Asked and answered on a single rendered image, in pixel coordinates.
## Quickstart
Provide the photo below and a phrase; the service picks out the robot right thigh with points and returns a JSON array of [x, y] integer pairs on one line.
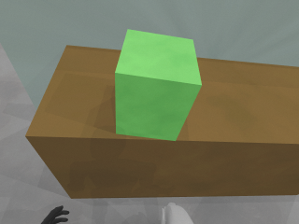
[[174, 214]]

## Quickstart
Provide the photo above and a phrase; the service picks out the pedestal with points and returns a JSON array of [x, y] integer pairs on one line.
[[240, 138]]

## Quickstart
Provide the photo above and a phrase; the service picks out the carton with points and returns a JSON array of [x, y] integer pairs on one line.
[[157, 80]]

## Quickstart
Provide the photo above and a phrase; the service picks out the left robot hand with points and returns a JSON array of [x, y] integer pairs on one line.
[[57, 211]]

